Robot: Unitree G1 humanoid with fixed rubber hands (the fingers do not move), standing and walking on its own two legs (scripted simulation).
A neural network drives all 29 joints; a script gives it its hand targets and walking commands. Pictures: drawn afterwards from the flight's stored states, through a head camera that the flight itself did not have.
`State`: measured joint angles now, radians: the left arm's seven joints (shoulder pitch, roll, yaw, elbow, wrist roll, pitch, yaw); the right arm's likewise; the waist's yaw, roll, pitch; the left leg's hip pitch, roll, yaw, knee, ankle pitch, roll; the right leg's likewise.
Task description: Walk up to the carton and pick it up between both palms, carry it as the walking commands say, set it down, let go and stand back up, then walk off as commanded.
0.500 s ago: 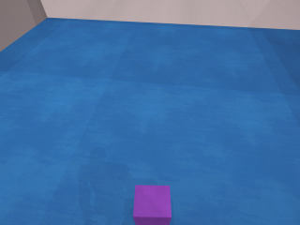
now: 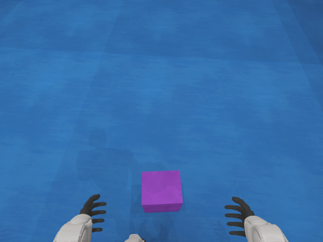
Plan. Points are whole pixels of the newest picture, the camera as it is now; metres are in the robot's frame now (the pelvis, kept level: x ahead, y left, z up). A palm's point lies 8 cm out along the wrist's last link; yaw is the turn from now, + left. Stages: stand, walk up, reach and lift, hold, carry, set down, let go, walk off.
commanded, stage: reach and lift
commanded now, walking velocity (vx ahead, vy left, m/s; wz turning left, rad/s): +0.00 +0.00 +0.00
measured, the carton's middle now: (161, 192) +0.39 +0.02 -0.62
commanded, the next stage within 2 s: none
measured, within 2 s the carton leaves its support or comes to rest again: neither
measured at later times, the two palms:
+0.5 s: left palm (94, 219) +0.22 +0.22 -0.17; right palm (235, 210) +0.23 -0.19 -0.16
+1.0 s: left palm (107, 169) +0.38 +0.21 -0.22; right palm (216, 168) +0.37 -0.18 -0.22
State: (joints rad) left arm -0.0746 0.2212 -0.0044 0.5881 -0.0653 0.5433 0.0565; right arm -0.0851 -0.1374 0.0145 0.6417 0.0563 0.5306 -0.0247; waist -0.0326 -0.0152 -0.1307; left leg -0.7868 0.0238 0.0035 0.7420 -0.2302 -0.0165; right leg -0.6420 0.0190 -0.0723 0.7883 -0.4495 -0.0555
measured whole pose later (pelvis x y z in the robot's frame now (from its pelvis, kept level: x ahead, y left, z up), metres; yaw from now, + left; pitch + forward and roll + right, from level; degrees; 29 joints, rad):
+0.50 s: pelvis -0.11 +0.03 -0.07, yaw -5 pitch +18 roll +0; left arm -0.44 0.17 0.12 0.50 -0.05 0.55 0.07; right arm -0.54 -0.20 -0.11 0.65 0.00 0.53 0.01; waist 0.06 -0.05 0.11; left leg -1.14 0.01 -0.03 1.07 -0.25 -0.03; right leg -1.06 0.05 0.00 1.18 -0.44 -0.02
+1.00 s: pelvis -0.10 +0.05 -0.10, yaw -6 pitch +30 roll -3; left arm -1.03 0.21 0.19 0.65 -0.05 0.32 0.18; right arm -1.09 -0.30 -0.23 0.87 0.08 0.24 -0.04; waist 0.04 -0.03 0.28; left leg -1.44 -0.01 -0.06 1.16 -0.24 0.00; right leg -1.32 0.04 -0.02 1.23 -0.43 0.01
